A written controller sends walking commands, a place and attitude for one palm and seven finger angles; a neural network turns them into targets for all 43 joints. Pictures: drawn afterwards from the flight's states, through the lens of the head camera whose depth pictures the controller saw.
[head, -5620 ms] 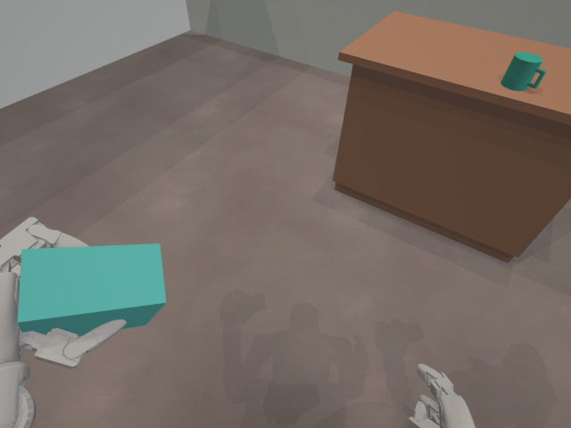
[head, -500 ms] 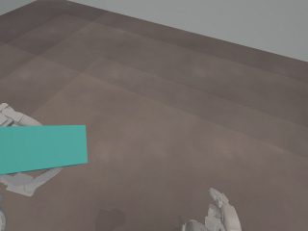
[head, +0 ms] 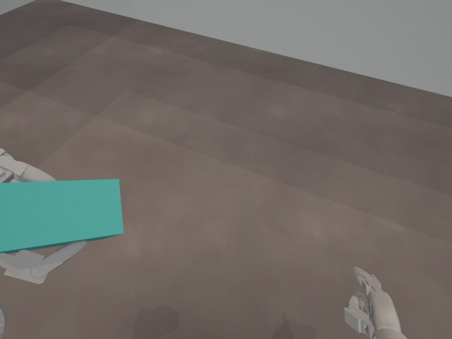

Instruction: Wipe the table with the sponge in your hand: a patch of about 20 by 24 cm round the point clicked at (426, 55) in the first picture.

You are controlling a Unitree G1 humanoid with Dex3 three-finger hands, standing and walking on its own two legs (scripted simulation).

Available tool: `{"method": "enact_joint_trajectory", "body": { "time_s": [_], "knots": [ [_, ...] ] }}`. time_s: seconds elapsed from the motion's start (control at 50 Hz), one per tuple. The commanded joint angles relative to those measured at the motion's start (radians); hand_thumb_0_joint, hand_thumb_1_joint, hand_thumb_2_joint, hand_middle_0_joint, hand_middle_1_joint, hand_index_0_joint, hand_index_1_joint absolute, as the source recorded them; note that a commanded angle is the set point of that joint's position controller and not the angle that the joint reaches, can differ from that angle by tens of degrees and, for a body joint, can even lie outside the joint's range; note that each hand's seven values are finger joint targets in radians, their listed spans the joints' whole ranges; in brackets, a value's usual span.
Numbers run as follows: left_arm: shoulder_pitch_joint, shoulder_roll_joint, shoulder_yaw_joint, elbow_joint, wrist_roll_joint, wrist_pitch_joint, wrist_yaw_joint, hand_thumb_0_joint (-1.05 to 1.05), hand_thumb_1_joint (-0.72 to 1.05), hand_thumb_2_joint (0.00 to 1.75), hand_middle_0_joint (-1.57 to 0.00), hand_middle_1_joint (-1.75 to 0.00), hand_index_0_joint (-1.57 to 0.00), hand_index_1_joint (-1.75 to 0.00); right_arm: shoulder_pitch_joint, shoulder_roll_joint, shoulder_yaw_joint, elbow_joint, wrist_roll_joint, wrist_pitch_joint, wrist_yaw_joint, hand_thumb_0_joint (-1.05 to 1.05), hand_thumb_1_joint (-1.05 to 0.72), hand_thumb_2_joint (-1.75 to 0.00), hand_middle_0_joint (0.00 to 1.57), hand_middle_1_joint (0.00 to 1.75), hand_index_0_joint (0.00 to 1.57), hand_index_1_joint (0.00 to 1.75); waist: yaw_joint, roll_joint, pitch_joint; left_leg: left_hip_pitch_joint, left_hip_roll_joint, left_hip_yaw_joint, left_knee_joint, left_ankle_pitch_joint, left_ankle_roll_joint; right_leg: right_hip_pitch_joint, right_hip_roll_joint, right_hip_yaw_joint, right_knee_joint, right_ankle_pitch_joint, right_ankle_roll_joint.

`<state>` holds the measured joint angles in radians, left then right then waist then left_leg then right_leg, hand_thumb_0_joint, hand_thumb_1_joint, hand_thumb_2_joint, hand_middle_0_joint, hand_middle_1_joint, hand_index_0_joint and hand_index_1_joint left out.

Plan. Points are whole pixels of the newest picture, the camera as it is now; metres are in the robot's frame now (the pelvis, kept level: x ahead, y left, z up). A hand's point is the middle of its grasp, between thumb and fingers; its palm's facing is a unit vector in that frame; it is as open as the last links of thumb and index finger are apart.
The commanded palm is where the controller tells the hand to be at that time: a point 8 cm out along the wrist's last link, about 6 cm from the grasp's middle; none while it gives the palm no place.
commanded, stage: turn to face it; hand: left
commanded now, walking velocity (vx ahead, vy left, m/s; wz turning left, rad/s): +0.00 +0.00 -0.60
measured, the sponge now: (76, 215) +0.23 +0.21 +0.17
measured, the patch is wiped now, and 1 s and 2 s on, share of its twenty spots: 0.00 0.00 0.00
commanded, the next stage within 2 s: none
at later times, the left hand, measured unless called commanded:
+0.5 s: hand (198, 203) +0.25 +0.07 +0.18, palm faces +0.06 -0.81 -0.58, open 10.2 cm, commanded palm +0.20 +0.14 +0.19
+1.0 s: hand (242, 255) +0.19 +0.01 +0.18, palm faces -0.10 -0.89 -0.45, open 10.2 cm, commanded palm +0.16 +0.08 +0.19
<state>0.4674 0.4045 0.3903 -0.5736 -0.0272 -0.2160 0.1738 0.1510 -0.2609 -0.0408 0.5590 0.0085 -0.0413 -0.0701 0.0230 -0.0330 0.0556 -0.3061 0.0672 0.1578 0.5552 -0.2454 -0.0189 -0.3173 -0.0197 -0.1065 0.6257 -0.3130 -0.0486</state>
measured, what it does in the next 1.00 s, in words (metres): walks backwards, turning right: right foot, then left foot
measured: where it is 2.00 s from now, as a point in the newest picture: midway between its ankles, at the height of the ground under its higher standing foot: outside the picture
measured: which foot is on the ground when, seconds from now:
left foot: down 0.00-0.34, up 0.36-0.94, down 0.96-1.00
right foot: down 0.00-0.00, up 0.02-0.32, down 0.34-0.96, up 0.98-1.00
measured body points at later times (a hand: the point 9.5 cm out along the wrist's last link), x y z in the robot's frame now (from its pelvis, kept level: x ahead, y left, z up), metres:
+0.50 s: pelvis -0.04 -0.07 +0.00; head +0.03 -0.14 +0.44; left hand +0.24 +0.11 +0.21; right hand +0.05 -0.35 -0.13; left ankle -0.02 +0.08 -0.63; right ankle +0.00 -0.14 -0.73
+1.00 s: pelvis -0.13 -0.07 +0.00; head -0.11 -0.10 +0.45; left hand +0.19 +0.06 +0.21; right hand -0.08 -0.37 -0.08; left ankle -0.07 +0.07 -0.73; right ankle -0.03 -0.14 -0.71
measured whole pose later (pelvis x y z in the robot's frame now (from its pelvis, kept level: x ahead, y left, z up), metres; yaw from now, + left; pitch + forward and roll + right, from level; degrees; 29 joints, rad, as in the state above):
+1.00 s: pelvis -0.13 -0.07 +0.00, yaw -33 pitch +2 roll +3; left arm 0.40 0.39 0.36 -0.50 -0.03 -0.18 0.12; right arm 0.15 -0.21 -0.01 0.51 0.00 0.08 0.00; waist 0.04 -0.04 0.03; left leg -0.20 0.03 0.10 0.46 -0.28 -0.01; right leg -0.54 0.18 0.07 0.64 -0.22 0.00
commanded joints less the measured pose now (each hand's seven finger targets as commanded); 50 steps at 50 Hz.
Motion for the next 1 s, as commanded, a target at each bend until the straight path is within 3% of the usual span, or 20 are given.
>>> {"method": "enact_joint_trajectory", "body": {
  "time_s": [0.0,0.02,0.04,0.1,0.24,0.28,0.3,0.32,0.34,0.36,0.42,0.48,0.7,0.84,0.88,0.9,0.92,0.94,0.96,0.98],
  "knots": [
    [-0.068,0.145,0.085,-0.157,-0.001,-0.073,-0.001,0.00,0.10,1.30,-1.20,-1.60,-1.20,-1.60,-0.024,-0.060,-0.008,-0.159,-0.017,-0.042,0.004,0.00,-0.90,-0.90,0.20,0.30,0.20,0.30,-0.010,0.372,-0.183,0.273,0.440,-0.416,-0.225,0.587,0.180,-0.239,-0.013,0.083,0.399,-0.301,0.079],
    [-0.083,0.142,0.075,-0.180,0.006,-0.079,-0.008,0.00,0.10,1.30,-1.20,-1.60,-1.20,-1.60,-0.017,-0.061,-0.012,-0.158,-0.018,-0.045,0.015,0.00,-0.90,-0.90,0.20,0.30,0.20,0.30,-0.009,0.314,-0.169,0.289,0.434,-0.365,-0.191,0.651,0.189,-0.264,-0.036,0.107,0.444,-0.257,0.079],
    [-0.106,0.118,0.044,-0.218,0.007,-0.076,-0.016,0.00,0.10,1.30,-1.20,-1.60,-1.20,-1.60,-0.011,-0.074,-0.021,-0.154,-0.008,-0.046,0.030,0.00,-0.90,-0.90,0.20,0.30,0.20,0.30,-0.011,0.284,-0.168,0.328,0.395,-0.242,-0.152,0.678,0.166,-0.297,-0.043,0.094,0.439,-0.185,0.082],
    [-0.078,0.100,0.034,-0.239,0.008,-0.049,-0.021,0.00,0.10,1.30,-1.20,-1.60,-1.20,-1.60,-0.006,-0.075,-0.016,-0.167,-0.005,-0.058,0.057,0.00,-0.90,-0.90,0.20,0.30,0.20,0.30,-0.014,0.315,-0.147,0.231,0.325,-0.055,-0.158,0.611,0.093,-0.202,-0.039,0.019,0.343,-0.082,0.096],
    [-0.028,0.140,0.103,-0.181,-0.017,-0.030,-0.026,0.00,0.10,1.30,-1.20,-1.60,-1.20,-1.60,0.019,-0.071,-0.015,-0.175,0.004,-0.071,0.066,0.00,-0.90,-0.90,0.20,0.30,0.20,0.30,-0.018,0.322,-0.139,0.191,0.342,0.051,-0.099,0.448,0.042,-0.029,0.001,-0.059,0.033,-0.032,0.106],
    [-0.027,0.140,0.101,-0.185,-0.014,-0.022,-0.026,0.00,0.10,1.30,-1.20,-1.60,-1.20,-1.60,0.027,-0.066,-0.014,-0.175,0.014,-0.071,0.067,0.00,-0.90,-0.90,0.20,0.30,0.20,0.30,-0.010,0.238,-0.179,0.165,0.304,0.073,0.059,0.383,0.013,0.106,0.015,-0.064,-0.110,0.114,0.097],
    [-0.033,0.174,0.122,-0.188,-0.006,-0.025,-0.021,0.00,0.10,1.30,-1.20,-1.60,-1.20,-1.60,0.032,-0.055,-0.014,-0.174,0.018,-0.068,0.068,0.00,-0.90,-0.90,0.20,0.30,0.20,0.30,-0.010,0.103,-0.207,0.094,0.241,0.094,0.233,0.264,-0.013,0.203,-0.061,0.024,-0.182,0.357,0.063],
    [-0.027,0.223,0.160,-0.184,-0.003,-0.030,-0.012,0.00,0.10,1.30,-1.20,-1.60,-1.20,-1.60,-0.002,-0.016,0.001,-0.197,0.017,-0.065,0.061,0.00,-0.90,-0.90,0.20,0.30,0.20,0.30,-0.001,-0.167,-0.199,-0.160,0.105,0.082,0.449,-0.248,-0.055,0.331,-0.235,0.316,-0.176,0.872,-0.035],
    [-0.008,0.228,0.188,-0.182,-0.033,-0.014,-0.006,0.00,0.10,1.30,-1.20,-1.60,-1.20,-1.60,-0.016,-0.032,-0.005,-0.201,0.022,-0.063,0.057,0.00,-0.90,-0.90,0.20,0.30,0.20,0.30,0.010,-0.304,-0.246,-0.263,0.032,-0.056,0.619,-0.411,-0.077,0.310,-0.314,0.483,-0.181,1.022,-0.082],
    [0.044,0.234,0.211,-0.186,-0.039,-0.002,-0.002,0.00,0.10,1.30,-1.20,-1.60,-1.20,-1.60,-0.042,-0.030,-0.001,-0.188,0.019,-0.048,0.060,0.00,-0.90,-0.90,0.20,0.30,0.20,0.30,0.007,-0.232,-0.268,-0.288,0.047,-0.151,0.695,-0.364,-0.079,0.334,-0.321,0.492,-0.162,0.955,-0.090],
    [0.101,0.201,0.223,-0.217,-0.042,-0.020,0.012,0.00,0.10,1.30,-1.20,-1.60,-1.20,-1.60,-0.082,-0.003,0.018,-0.144,0.008,0.004,0.060,0.00,-0.90,-0.90,0.20,0.30,0.20,0.30,-0.009,-0.055,-0.269,-0.352,0.037,-0.173,0.794,-0.208,-0.092,0.378,-0.255,0.360,-0.151,0.800,-0.095],
    [0.117,0.193,0.220,-0.187,-0.045,-0.029,0.011,0.00,0.10,1.30,-1.20,-1.60,-1.20,-1.60,-0.092,-0.029,-0.007,-0.132,0.007,0.028,0.055,0.00,-0.90,-0.90,0.20,0.30,0.20,0.30,-0.014,-0.031,-0.258,-0.322,0.028,-0.173,0.739,-0.157,-0.093,0.328,-0.233,0.343,-0.192,0.699,-0.087],
    [0.031,0.152,0.120,-0.125,-0.043,-0.021,0.008,0.00,0.10,1.30,-1.20,-1.60,-1.20,-1.60,-0.087,-0.078,-0.015,-0.157,0.006,0.068,0.052,0.00,-0.90,-0.90,0.20,0.30,0.20,0.30,0.020,-0.056,-0.204,-0.177,-0.036,-0.166,0.386,-0.194,-0.061,0.147,-0.172,0.531,-0.390,0.115,-0.019],
    [-0.084,0.140,0.074,-0.117,-0.015,-0.020,-0.012,0.00,0.10,1.30,-1.20,-1.60,-1.20,-1.60,-0.049,-0.073,-0.014,-0.171,-0.004,0.100,0.064,0.00,-0.90,-0.90,0.20,0.30,0.20,0.30,0.021,-0.098,-0.185,0.080,-0.095,-0.091,0.054,-0.268,-0.013,-0.033,-0.103,0.558,-0.523,-0.174,0.025],
    [-0.120,0.147,0.064,-0.125,-0.010,-0.027,-0.023,0.00,0.10,1.30,-1.20,-1.60,-1.20,-1.60,-0.022,-0.069,-0.012,-0.168,-0.003,0.103,0.072,0.00,-0.90,-0.90,0.20,0.30,0.20,0.30,-0.003,-0.054,-0.210,0.226,-0.074,-0.068,-0.133,-0.219,0.012,-0.072,-0.060,0.515,-0.480,-0.133,0.062],
    [-0.143,0.149,0.058,-0.130,-0.011,-0.036,-0.033,0.00,0.10,1.30,-1.20,-1.60,-1.20,-1.60,-0.005,-0.079,-0.018,-0.168,-0.005,0.100,0.071,0.00,-0.90,-0.90,0.20,0.30,0.20,0.30,-0.021,0.010,-0.202,0.321,-0.009,-0.099,-0.225,-0.228,0.049,-0.158,-0.004,0.476,-0.383,-0.129,0.101],
    [-0.170,0.142,0.060,-0.148,-0.015,-0.044,-0.044,0.00,0.10,1.30,-1.20,-1.60,-1.20,-1.60,-0.034,-0.100,-0.025,-0.188,-0.017,0.096,0.067,0.00,-0.90,-0.90,0.20,0.30,0.20,0.30,-0.018,0.153,-0.161,0.309,0.180,-0.261,-0.333,-0.274,0.122,-0.242,0.079,0.377,-0.146,-0.124,0.124],
    [-0.188,0.158,0.087,-0.188,-0.004,-0.046,-0.050,0.00,0.10,1.30,-1.20,-1.60,-1.20,-1.60,-0.071,-0.092,-0.033,-0.217,-0.017,0.077,0.065,0.00,-0.90,-0.90,0.20,0.30,0.20,0.30,0.002,0.296,-0.149,0.245,0.381,-0.386,-0.361,-0.198,0.206,-0.292,0.128,0.232,0.285,-0.092,0.135],
    [-0.193,0.229,0.145,-0.231,0.002,-0.052,-0.046,0.00,0.10,1.30,-1.20,-1.60,-1.20,-1.60,-0.073,-0.035,-0.023,-0.210,-0.009,0.059,0.054,0.00,-0.90,-0.90,0.20,0.30,0.20,0.30,0.022,0.286,-0.148,0.134,0.455,-0.363,-0.340,-0.080,0.235,-0.284,0.068,0.191,0.547,-0.117,0.119],
    [-0.083,0.191,0.151,-0.144,-0.002,-0.040,-0.054,0.00,0.10,1.30,-1.20,-1.60,-1.20,-1.60,-0.076,-0.044,-0.028,-0.213,0.000,0.053,0.054,0.00,-0.90,-0.90,0.20,0.30,0.20,0.30,0.022,0.265,-0.101,0.003,0.428,-0.247,-0.332,-0.078,0.221,-0.254,0.034,0.197,0.669,-0.126,0.107]
  ]
}}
